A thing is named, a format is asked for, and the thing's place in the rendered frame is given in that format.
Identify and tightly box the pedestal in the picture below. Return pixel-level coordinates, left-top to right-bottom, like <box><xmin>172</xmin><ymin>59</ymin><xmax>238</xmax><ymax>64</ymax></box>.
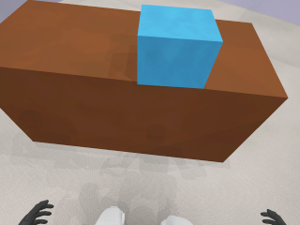
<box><xmin>0</xmin><ymin>0</ymin><xmax>288</xmax><ymax>163</ymax></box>

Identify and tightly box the robot left hand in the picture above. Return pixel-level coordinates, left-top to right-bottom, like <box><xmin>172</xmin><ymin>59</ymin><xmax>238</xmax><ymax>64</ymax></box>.
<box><xmin>18</xmin><ymin>200</ymin><xmax>54</xmax><ymax>225</ymax></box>

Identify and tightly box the left robot thigh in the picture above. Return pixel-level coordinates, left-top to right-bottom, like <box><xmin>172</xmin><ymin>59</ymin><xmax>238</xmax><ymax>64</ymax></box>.
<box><xmin>95</xmin><ymin>207</ymin><xmax>125</xmax><ymax>225</ymax></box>

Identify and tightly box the carton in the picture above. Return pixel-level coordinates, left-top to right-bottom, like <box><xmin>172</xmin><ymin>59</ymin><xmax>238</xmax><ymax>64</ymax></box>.
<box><xmin>137</xmin><ymin>4</ymin><xmax>223</xmax><ymax>89</ymax></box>

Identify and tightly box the robot right hand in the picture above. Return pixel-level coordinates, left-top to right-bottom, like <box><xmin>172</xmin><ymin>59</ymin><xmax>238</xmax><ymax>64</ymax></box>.
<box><xmin>261</xmin><ymin>209</ymin><xmax>287</xmax><ymax>225</ymax></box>

